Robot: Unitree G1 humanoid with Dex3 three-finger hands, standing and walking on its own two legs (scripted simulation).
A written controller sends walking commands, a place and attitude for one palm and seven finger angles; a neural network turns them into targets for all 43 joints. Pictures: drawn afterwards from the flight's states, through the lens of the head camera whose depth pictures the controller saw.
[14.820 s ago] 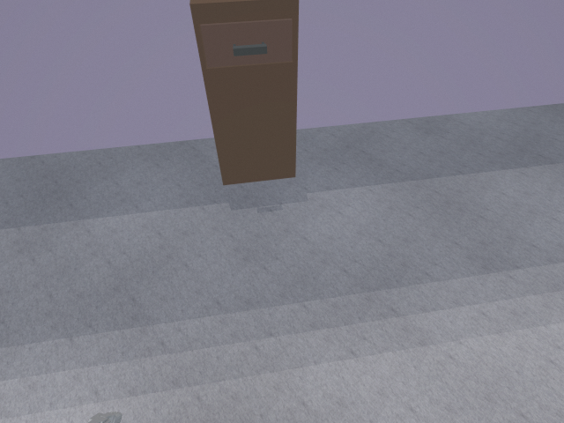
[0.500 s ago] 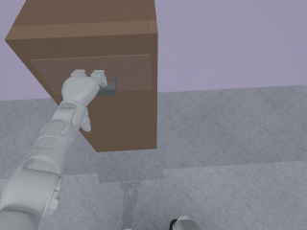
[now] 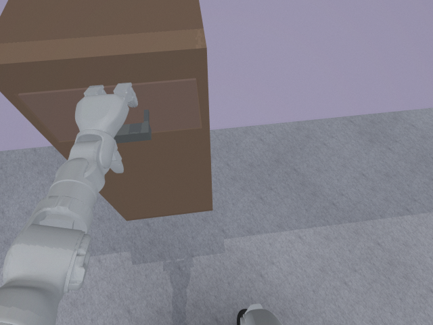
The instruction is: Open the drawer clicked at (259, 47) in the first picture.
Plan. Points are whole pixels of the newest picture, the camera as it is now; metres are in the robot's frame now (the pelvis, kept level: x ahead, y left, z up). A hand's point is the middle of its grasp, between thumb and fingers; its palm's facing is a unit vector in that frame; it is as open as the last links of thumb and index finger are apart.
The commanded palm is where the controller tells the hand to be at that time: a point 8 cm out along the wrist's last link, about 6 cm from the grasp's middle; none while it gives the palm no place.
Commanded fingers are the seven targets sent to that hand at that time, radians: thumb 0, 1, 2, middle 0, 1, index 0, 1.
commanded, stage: lift the fingers back up to retry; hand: left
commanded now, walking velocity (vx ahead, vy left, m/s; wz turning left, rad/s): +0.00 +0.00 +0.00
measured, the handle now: (120, 125) +0.54 +0.18 -0.01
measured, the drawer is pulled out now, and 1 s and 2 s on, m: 0.00 0.00 0.00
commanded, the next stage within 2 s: re-aim the fingers above the handle in 0.32 s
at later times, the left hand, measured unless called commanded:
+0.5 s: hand (108, 129) +0.49 +0.18 +0.04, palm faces -0.01 -0.02 -1.00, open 13.8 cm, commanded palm +0.46 +0.20 +0.09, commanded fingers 0.00 -0.50 0.30 -0.30 -1.20 -0.30 -1.20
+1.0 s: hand (108, 127) +0.49 +0.18 +0.05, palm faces -0.01 +0.00 -1.00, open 13.8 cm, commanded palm +0.46 +0.19 +0.10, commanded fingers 0.00 -0.50 0.30 -0.30 -1.20 -0.30 -1.20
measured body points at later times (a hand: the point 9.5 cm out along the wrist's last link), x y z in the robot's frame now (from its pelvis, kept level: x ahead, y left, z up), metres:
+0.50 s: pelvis +0.00 +0.00 +0.00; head +0.10 -0.02 +0.44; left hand +0.48 +0.18 +0.09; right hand +0.04 -0.28 -0.13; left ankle -0.06 +0.09 -0.71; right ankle +0.02 -0.12 -0.71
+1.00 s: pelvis -0.01 +0.00 +0.01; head +0.09 -0.02 +0.45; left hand +0.48 +0.18 +0.10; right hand +0.02 -0.28 -0.13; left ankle -0.06 +0.09 -0.71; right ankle +0.02 -0.12 -0.71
